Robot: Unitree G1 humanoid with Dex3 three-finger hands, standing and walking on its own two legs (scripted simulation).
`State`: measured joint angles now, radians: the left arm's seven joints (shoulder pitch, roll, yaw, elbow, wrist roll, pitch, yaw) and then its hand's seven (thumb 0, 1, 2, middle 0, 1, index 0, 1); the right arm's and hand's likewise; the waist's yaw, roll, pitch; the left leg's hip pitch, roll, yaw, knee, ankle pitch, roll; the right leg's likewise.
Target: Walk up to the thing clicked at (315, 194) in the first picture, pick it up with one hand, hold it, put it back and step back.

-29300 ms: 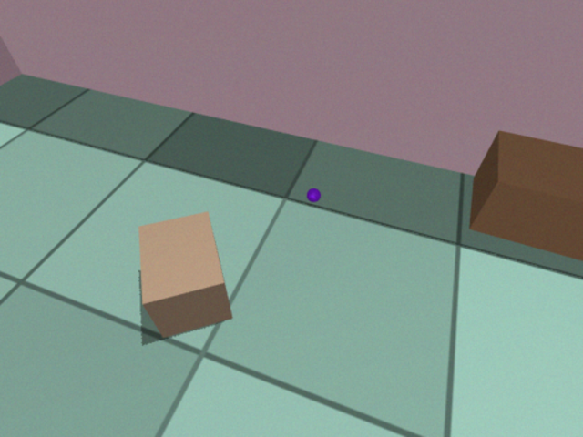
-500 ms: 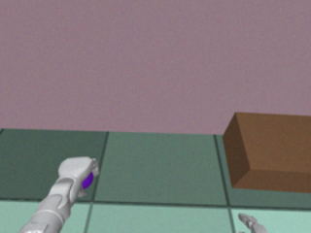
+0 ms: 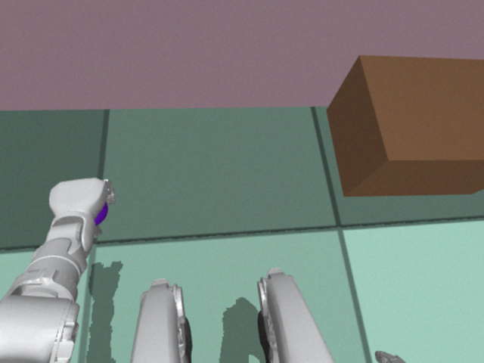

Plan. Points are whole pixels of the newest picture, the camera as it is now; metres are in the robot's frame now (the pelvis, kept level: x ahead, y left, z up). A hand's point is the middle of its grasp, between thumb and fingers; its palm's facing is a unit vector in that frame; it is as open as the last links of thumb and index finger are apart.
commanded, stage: crouch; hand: left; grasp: from above
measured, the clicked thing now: (88, 209) +0.42 +0.25 -0.15
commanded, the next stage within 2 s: lower in 1.14 s
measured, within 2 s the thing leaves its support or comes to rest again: neither
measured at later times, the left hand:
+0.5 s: hand (111, 226) +0.43 +0.25 -0.31, palm faces -0.45 -0.04 -0.89, open 7.9 cm
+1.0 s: hand (120, 228) +0.44 +0.25 -0.38, palm faces -0.45 -0.04 -0.89, open 7.9 cm
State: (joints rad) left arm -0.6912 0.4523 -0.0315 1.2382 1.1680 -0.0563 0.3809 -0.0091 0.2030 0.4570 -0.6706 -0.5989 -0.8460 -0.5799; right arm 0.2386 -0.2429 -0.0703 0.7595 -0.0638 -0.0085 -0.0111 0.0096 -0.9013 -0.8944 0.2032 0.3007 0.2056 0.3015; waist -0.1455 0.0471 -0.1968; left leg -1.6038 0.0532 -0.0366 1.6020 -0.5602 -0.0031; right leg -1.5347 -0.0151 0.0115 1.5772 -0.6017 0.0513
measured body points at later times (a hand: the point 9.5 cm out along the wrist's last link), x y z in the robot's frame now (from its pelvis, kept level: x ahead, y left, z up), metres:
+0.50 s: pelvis -0.01 -0.01 -0.14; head +0.22 +0.04 +0.24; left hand +0.45 +0.25 -0.26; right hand +0.06 -0.29 -0.26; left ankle +0.07 +0.12 -0.53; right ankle +0.06 -0.15 -0.53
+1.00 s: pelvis -0.02 -0.01 -0.21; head +0.22 +0.03 +0.17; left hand +0.46 +0.25 -0.33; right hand +0.00 -0.29 -0.32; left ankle +0.07 +0.12 -0.53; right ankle +0.06 -0.15 -0.53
